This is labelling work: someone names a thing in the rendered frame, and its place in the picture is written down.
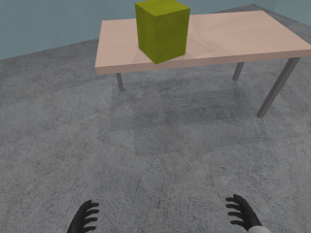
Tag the right robot hand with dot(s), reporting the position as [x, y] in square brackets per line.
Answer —
[247, 214]

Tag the left robot hand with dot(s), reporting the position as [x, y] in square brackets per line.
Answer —
[79, 221]

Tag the table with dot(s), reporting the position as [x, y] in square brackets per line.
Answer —
[212, 39]

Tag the carton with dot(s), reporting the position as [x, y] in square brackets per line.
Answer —
[162, 28]

